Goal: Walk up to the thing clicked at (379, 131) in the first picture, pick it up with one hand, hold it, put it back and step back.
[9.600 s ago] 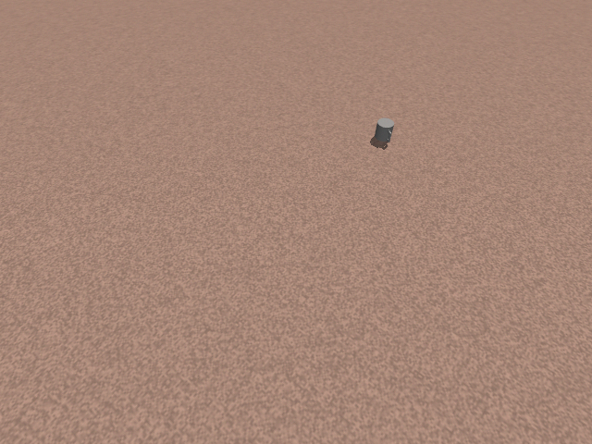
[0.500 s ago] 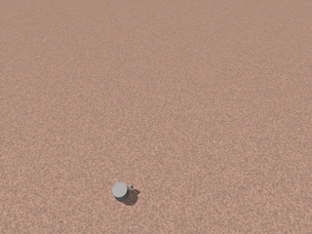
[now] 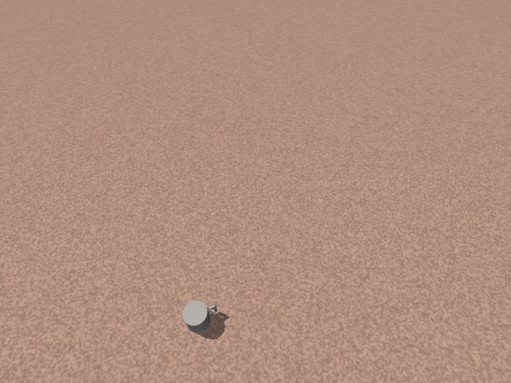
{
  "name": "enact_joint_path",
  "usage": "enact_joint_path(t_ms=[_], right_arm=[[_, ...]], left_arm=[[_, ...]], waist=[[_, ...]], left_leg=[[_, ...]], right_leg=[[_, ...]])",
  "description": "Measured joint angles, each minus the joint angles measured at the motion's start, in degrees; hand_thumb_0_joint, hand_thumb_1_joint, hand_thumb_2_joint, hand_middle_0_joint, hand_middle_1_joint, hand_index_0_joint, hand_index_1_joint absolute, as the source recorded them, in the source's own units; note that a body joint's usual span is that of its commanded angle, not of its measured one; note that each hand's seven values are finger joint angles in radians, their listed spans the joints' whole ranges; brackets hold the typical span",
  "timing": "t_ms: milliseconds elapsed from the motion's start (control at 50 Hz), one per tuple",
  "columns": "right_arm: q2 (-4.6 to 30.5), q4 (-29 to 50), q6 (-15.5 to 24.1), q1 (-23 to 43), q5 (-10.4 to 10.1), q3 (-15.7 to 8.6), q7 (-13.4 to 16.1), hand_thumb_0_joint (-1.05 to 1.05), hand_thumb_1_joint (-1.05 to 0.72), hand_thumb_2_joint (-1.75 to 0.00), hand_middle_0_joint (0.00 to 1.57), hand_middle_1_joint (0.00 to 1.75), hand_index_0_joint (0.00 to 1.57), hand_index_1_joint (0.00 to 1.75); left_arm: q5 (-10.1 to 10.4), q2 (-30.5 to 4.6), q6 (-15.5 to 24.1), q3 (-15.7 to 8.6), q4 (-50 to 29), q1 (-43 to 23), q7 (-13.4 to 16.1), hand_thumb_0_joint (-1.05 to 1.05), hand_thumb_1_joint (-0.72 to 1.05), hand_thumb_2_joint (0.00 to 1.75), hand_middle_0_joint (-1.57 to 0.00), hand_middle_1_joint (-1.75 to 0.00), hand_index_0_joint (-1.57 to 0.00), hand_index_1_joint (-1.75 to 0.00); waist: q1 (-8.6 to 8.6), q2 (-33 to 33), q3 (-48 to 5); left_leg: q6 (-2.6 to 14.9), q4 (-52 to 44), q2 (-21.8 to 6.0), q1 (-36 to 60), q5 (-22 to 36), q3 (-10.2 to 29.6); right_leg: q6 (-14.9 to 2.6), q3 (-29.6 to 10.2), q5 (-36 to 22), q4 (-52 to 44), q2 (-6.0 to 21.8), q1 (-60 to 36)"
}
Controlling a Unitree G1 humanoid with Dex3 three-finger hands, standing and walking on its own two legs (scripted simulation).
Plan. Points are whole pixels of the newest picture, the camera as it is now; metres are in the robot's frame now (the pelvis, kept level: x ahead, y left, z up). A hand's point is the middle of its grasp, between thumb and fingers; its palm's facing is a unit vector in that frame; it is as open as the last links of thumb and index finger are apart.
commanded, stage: stand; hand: left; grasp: from above
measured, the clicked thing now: (201, 314) +0.45 +0.23 -0.74
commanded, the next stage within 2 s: rise first in 0.14 s
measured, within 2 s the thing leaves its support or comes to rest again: neither
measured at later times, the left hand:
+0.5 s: hand (123, 382) +0.15 +0.26 -0.17, palm faces -0.03 -0.94 -0.35, open 9.4 cm
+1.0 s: hand out of the picture +0.13 +0.26 -0.23, palm faces -0.16 -0.88 -0.45, open 14.1 cm
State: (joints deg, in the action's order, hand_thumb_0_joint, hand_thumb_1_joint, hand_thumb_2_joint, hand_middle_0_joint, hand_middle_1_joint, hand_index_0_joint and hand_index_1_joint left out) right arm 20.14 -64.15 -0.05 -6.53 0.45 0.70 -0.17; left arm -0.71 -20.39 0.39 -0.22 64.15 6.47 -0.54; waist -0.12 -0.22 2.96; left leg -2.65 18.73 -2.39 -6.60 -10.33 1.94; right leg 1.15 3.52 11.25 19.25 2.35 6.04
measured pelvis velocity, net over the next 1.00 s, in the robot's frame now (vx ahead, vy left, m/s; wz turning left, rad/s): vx -0.01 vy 0.02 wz -0.04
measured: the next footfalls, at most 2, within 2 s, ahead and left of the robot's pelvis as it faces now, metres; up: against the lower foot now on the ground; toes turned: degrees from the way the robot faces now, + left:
none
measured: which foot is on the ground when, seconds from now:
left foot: down 0.00-1.00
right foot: down 0.00-1.00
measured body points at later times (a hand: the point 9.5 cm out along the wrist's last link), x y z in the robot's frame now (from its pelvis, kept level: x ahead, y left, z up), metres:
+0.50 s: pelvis -0.02 +0.01 -0.02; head +0.04 +0.01 +0.42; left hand +0.15 +0.30 -0.14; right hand +0.08 -0.26 -0.15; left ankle +0.00 +0.15 -0.75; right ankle -0.01 -0.13 -0.75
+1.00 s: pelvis -0.01 +0.02 -0.09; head +0.08 +0.03 +0.35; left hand +0.14 +0.31 -0.20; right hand +0.14 -0.23 -0.18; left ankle +0.00 +0.15 -0.75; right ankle -0.01 -0.13 -0.75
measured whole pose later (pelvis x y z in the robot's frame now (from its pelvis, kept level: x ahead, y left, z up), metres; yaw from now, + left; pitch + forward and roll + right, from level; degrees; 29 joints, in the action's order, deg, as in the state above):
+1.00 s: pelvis -0.01 +0.02 -0.09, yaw -2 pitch +16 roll -2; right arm 13.2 -33.3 6.5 -11.4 -0.5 -2.1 1.2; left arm -13.8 -16.4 -13.5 -6.7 28.2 12.7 1.6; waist 1.2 -0.4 -5.6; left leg -1.1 63.2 -2.5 -49.6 -29.6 1.6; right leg 2.8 0.8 28.1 60.5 2.7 48.2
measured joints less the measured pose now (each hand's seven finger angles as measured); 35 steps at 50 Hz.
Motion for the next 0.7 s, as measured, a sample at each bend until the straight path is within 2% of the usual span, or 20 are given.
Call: enact_joint_path(t_ms=[260, 300, 340, 420, 480, 580, 700], right_arm=[[0.0, -0.2, 0.1, -0.4, 0.0, 0.0, 0.0, 0.00, -0.91, -0.90, 0.20, 0.30, 0.20, 0.30], [-0.2, 4.4, 0.4, -2.1, -1.7, -0.1, 1.0, 0.00, -0.92, -0.90, 0.20, 0.30, 0.20, 0.30], [-0.9, 8.8, 1.5, -3.2, -2.7, -0.5, 1.9, 0.00, -0.93, -0.91, 0.20, 0.30, 0.20, 0.30], [-3.6, 14.5, 2.2, -3.6, -2.5, -1.3, 2.3, 0.00, -0.94, -0.91, 0.20, 0.30, 0.20, 0.30], [-5.4, 17.8, 2.4, -4.7, -1.9, -2.0, 1.8, 0.00, -0.95, -0.91, 0.20, 0.30, 0.20, 0.30], [-6.8, 21.8, 2.0, -6.9, -2.1, -2.2, 1.2, 0.00, -0.95, -0.91, 0.20, 0.30, 0.20, 0.30], [-6.8, 25.3, 3.3, -7.9, -1.7, -2.5, 0.8, 0.01, -0.94, -0.91, 0.20, 0.30, 0.20, 0.30]], left_arm=[[0.0, -0.1, -0.2, -0.2, 0.2, 0.3, -0.2, 0.00, 0.90, 0.90, -0.20, -0.30, -0.20, -0.31], [1.2, 0.6, 0.0, -0.9, -2.9, 0.7, 0.5, 0.00, 0.88, 0.91, -0.19, -0.32, -0.19, -0.33], [1.0, 1.6, 0.9, -2.7, -3.7, -1.6, 0.5, 0.01, 0.83, 0.92, -0.18, -0.37, -0.18, -0.37], [-2.2, 1.3, 0.7, -6.1, -1.4, -8.2, -0.6, 0.00, 0.66, 0.93, -0.15, -0.54, -0.15, -0.55], [-4.8, 1.1, -0.1, -8.3, -3.4, -9.7, -0.8, 0.00, 0.48, 0.94, -0.11, -0.71, -0.13, -0.70], [-6.7, 2.3, -4.7, -8.7, -10.1, -7.2, 0.5, 0.00, 0.17, 0.95, -0.07, -0.93, -0.09, -0.90], [-8.4, 3.4, -9.0, -8.4, -16.3, -3.5, 1.4, 0.00, -0.21, 0.96, -0.06, -1.03, -0.09, -1.01]], waist=[[-0.09, 0.2, 0.1], [0.08, -0.1, -0.2], [0.14, -0.4, 0.5], [0.75, 0.2, 0.0], [1.06, 0.7, -1.2], [1.84, 0.3, -3.0], [1.88, 0.0, -5.4]], left_leg=[[0.20, -0.1, 0.3, -0.1, 0.2, -0.2], [0.41, 2.0, 0.4, -2.7, -0.5, -0.1], [0.55, 4.6, 0.5, -5.4, -1.3, 0.0], [0.55, 10.7, 0.3, -12.8, -3.3, -0.3], [0.44, 15.1, 0.0, -17.4, -5.1, -0.9], [0.89, 19.2, 0.1, -21.0, -7.4, -1.5], [1.31, 27.0, 0.1, -27.7, -11.3, -1.7]], right_leg=[[0.16, -0.2, -0.1, 0.2, 0.3, 0.3], [0.18, -0.2, 0.5, 2.1, 0.4, 2.8], [0.21, -0.3, 1.1, 4.4, 0.5, 5.4], [0.11, -0.9, 2.8, 10.3, 0.4, 12.8], [0.16, -1.7, 4.4, 14.6, 0.2, 17.7], [0.56, -2.5, 6.0, 18.0, 0.3, 21.3], [1.10, -3.1, 9.4, 25.2, 0.4, 27.8]])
